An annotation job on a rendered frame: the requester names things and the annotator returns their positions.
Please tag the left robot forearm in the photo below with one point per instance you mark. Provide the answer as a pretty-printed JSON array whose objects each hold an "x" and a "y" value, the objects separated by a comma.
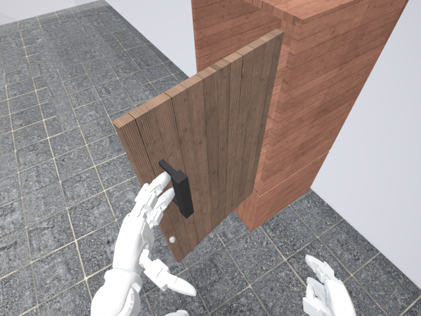
[{"x": 119, "y": 296}]

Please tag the handle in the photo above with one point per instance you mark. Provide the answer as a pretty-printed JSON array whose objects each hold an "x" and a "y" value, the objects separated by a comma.
[{"x": 181, "y": 187}]

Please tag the left robot hand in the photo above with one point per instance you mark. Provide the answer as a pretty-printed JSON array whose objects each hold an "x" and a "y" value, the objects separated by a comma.
[{"x": 137, "y": 231}]

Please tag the right robot hand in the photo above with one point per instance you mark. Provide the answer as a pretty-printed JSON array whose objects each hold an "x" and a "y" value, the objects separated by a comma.
[{"x": 333, "y": 298}]

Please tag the cupboard door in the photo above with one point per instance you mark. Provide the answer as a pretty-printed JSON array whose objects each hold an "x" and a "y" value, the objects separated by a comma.
[{"x": 211, "y": 127}]

